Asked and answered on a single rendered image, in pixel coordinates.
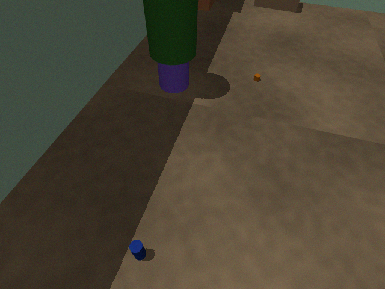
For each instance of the potted plant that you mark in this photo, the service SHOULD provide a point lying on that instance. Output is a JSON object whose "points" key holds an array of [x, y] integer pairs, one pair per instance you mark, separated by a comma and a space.
{"points": [[172, 36]]}

